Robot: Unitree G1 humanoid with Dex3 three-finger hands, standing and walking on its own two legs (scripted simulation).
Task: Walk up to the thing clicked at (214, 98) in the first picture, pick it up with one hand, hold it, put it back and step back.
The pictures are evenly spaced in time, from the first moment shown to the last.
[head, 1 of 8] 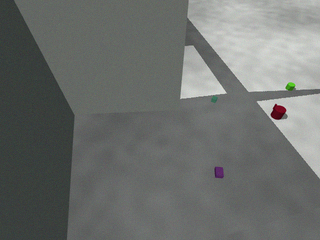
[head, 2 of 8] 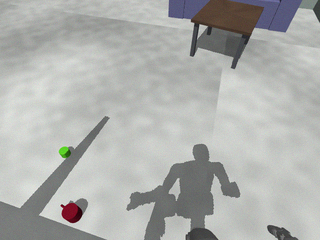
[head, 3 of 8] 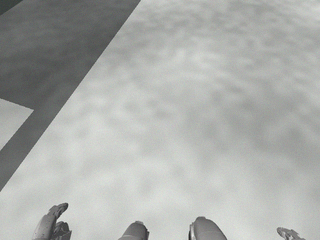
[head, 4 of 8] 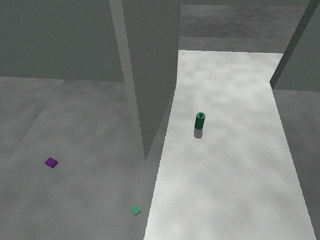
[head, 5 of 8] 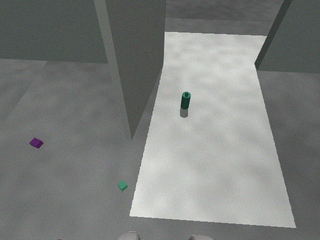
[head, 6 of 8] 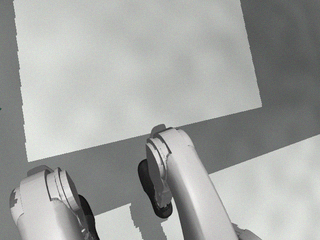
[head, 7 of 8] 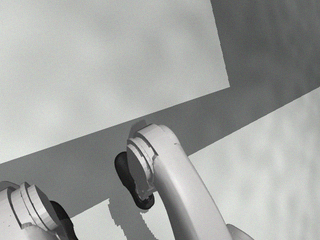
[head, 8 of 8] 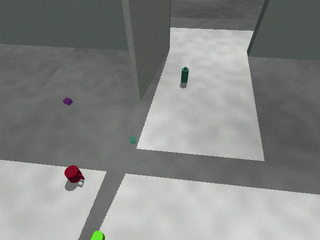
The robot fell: no
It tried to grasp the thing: yes
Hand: left
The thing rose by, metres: 0.65
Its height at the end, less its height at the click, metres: +0.00
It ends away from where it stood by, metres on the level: 0.11
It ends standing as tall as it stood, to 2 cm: yes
